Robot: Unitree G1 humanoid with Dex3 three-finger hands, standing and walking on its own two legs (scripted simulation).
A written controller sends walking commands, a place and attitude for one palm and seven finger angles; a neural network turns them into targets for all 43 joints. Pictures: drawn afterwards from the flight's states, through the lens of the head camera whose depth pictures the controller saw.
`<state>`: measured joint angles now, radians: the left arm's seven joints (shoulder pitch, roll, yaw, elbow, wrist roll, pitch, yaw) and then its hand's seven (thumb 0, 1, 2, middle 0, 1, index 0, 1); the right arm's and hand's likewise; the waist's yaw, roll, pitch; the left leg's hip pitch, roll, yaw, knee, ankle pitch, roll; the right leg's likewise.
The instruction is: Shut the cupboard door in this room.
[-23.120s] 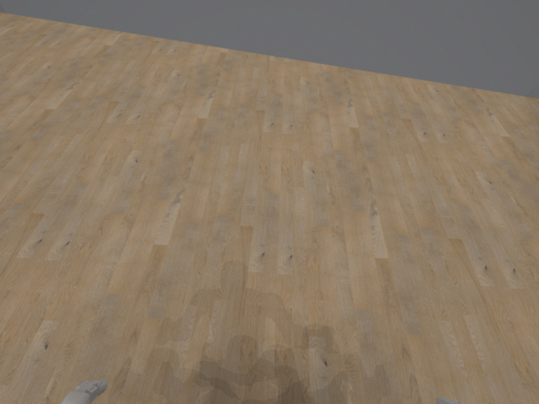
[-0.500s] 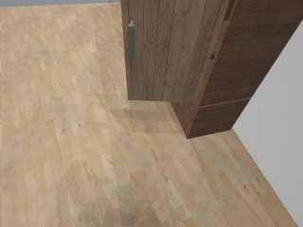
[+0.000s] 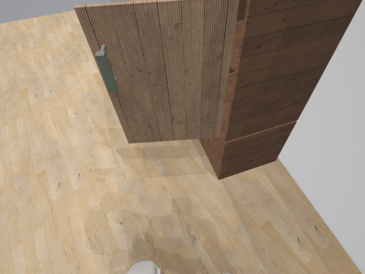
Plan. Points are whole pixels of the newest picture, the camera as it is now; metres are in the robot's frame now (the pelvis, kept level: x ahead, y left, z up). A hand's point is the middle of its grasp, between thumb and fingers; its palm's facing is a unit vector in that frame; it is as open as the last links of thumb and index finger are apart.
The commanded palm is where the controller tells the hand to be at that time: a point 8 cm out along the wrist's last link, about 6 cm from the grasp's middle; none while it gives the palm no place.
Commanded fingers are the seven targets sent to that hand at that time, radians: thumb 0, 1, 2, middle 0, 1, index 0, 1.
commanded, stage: take the last steps up to it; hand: left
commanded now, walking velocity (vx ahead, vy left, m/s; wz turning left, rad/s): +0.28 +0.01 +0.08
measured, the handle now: (108, 69) +0.66 +0.26 +0.07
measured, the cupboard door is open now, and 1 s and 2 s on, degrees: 75 75 75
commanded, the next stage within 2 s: come to a stop and stand still in 0.38 s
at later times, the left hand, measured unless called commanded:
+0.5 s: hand out of the picture +0.11 +0.18 -0.17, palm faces +0.11 -0.98 -0.15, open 7.4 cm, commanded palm none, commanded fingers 0.00 0.90 0.90 -0.20 -0.30 -0.20 -0.30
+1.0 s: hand (120, 241) +0.22 +0.19 -0.16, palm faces +0.10 -0.96 -0.26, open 7.4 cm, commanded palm none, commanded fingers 0.00 0.90 0.90 -0.20 -0.30 -0.20 -0.30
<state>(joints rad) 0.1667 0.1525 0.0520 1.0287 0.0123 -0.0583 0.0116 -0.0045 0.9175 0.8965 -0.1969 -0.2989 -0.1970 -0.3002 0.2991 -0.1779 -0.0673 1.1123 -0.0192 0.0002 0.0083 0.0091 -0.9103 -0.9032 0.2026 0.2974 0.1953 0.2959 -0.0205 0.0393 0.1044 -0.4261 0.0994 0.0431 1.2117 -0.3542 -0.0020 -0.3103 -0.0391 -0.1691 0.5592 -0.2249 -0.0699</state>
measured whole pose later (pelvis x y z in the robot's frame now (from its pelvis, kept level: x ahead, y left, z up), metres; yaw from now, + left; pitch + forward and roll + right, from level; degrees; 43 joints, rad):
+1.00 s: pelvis +0.16 +0.00 +0.01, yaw +3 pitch -1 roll +2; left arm 0.14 0.17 0.05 1.00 0.03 0.02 0.04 0.00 0.90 0.90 -0.20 -0.30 -0.20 -0.30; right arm 0.13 -0.20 -0.07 1.04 0.00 0.06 -0.01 0.00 -0.91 -0.90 0.20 0.30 0.19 0.30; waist 0.02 0.00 0.13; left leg -0.36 0.01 0.02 0.90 -0.47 -0.05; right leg -0.32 -0.09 -0.11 0.51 -0.17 -0.02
